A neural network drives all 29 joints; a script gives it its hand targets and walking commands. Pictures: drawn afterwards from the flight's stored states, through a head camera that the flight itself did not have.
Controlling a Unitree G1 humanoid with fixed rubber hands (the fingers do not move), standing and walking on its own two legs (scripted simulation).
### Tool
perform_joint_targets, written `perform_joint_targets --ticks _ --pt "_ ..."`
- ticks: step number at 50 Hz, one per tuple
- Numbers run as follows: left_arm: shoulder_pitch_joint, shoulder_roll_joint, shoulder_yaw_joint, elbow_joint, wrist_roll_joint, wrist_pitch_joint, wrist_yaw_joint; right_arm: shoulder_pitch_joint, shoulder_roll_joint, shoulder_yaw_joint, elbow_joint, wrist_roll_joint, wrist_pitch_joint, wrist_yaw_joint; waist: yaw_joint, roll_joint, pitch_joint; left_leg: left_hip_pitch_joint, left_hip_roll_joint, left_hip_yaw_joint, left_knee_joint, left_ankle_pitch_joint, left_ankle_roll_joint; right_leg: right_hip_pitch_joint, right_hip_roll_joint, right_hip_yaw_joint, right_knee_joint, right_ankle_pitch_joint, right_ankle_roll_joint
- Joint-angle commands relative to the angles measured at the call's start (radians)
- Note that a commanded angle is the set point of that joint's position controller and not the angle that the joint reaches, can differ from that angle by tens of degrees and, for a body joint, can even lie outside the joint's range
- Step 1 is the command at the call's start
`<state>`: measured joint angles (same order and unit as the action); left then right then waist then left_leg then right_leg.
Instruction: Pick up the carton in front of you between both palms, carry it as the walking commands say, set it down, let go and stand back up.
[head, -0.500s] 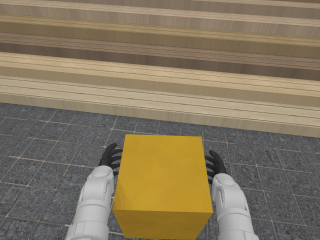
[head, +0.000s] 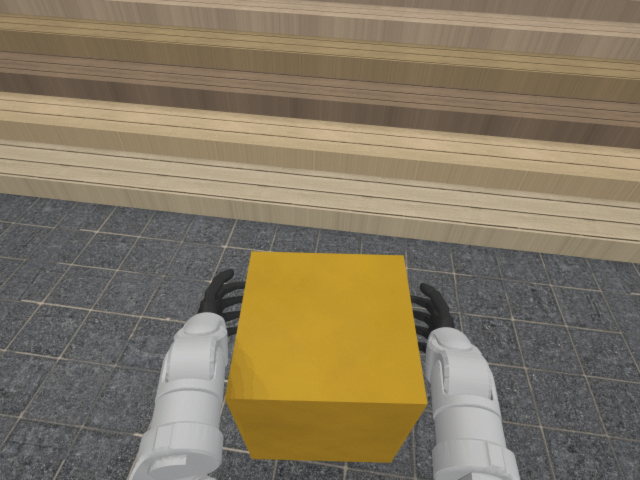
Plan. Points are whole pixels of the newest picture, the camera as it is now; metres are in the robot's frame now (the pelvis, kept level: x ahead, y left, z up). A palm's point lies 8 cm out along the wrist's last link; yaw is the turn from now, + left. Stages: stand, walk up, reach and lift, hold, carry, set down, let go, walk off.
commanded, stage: reach and lift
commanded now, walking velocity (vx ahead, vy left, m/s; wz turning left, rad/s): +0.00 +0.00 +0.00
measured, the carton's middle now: (324, 361) +0.29 +0.00 -0.04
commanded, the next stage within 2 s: hold in 0.46 s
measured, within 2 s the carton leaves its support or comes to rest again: neither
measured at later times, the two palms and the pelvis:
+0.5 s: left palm (209, 317) +0.30 +0.15 +0.05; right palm (440, 333) +0.30 -0.15 +0.04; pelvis +0.01 +0.00 +0.00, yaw +0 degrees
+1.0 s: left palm (205, 317) +0.29 +0.15 +0.06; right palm (443, 332) +0.29 -0.15 +0.05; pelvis +0.00 +0.00 +0.00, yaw +0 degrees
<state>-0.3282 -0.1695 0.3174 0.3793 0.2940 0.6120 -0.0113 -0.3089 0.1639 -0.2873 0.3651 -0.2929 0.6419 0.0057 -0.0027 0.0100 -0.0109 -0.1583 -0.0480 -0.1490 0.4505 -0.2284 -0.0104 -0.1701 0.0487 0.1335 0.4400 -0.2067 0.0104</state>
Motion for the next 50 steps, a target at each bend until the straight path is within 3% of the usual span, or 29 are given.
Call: perform_joint_targets --ticks 1,12,22,28,35,50 --pt "-0.461 -0.955 -0.563 0.038 -0.225 0.004 -0.244 -0.542 0.942 0.569 -0.034 0.245 -0.029 0.233 0.0 -0.012 -0.254 0.036 -0.042 0.079 -0.084 0.136 0.0 0.122 0.036 -0.068 -0.071 0.14 0.005" --pt "-0.383 -0.945 -0.595 -0.037 -0.247 0.032 -0.238 -0.463 0.926 0.594 -0.103 0.269 -0.002 0.231 0.0 -0.006 -0.255 0.086 -0.046 0.071 -0.1 0.242 -0.008 0.16 0.044 -0.063 -0.088 0.233 0.008" --pt "-0.374 -0.942 -0.607 -0.072 -0.259 0.057 -0.234 -0.457 0.909 0.601 -0.138 0.277 0.021 0.232 -0.001 -0.002 -0.234 0.104 -0.045 0.067 -0.112 0.247 -0.011 0.163 0.047 -0.064 -0.099 0.223 0.006" --pt "-0.359 -0.938 -0.668 -0.17 -0.297 0.096 -0.226 -0.451 0.909 0.671 -0.234 0.319 0.059 0.226 0.006 -0.004 -0.275 0.146 -0.043 0.062 -0.121 0.313 -0.013 0.198 0.048 -0.06 -0.109 0.275 0.013" --pt "-0.386 -0.897 -0.601 -0.115 -0.262 0.13 -0.233 -0.459 0.882 0.594 -0.171 0.275 0.095 0.229 0.001 -0.002 -0.137 0.094 -0.038 0.073 -0.15 0.126 -0.003 0.154 0.041 -0.067 -0.136 0.105 0.002" --pt "-0.478 -0.919 -0.596 -0.081 -0.258 0.115 -0.245 -0.551 0.914 0.595 -0.136 0.277 0.083 0.235 0.004 -0.008 -0.182 0.085 -0.037 0.08 -0.135 0.081 0.004 0.159 0.034 -0.072 -0.119 0.071 0.003"
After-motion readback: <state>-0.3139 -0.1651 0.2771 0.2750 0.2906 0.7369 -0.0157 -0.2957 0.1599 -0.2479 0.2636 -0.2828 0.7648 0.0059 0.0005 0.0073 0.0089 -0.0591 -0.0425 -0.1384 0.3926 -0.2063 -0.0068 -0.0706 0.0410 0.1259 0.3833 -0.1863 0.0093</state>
